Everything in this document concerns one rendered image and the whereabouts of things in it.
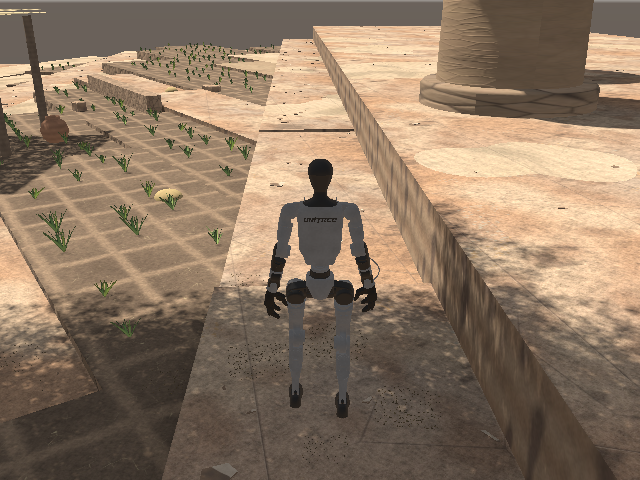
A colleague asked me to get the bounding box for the right robot hand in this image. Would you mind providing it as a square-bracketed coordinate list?
[354, 285, 377, 312]

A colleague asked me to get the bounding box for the right robot upper arm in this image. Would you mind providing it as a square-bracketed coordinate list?
[341, 202, 366, 257]

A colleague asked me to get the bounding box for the left robot hand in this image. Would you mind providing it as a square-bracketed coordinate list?
[264, 290, 288, 319]

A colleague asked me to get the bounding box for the robot left shin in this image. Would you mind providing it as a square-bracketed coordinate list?
[289, 329, 303, 395]

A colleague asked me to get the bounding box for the robot right thigh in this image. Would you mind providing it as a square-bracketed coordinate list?
[334, 280, 354, 353]

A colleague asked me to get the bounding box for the robot right forearm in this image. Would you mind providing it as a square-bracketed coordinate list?
[355, 242, 375, 289]

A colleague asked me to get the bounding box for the robot left forearm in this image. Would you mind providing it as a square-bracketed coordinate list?
[266, 243, 286, 293]

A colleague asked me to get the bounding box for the left robot upper arm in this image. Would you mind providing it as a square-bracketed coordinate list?
[275, 202, 300, 258]

